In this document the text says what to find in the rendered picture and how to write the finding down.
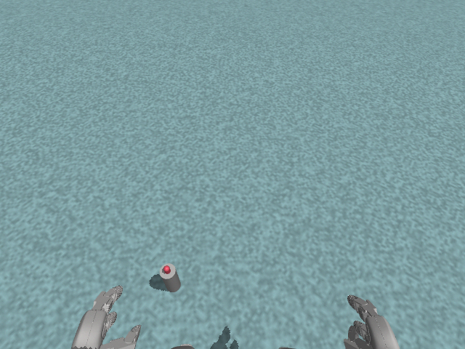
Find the bottle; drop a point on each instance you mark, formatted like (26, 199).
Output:
(170, 277)

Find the left robot hand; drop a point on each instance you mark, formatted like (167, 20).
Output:
(96, 322)

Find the right robot hand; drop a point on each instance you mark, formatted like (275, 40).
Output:
(376, 331)

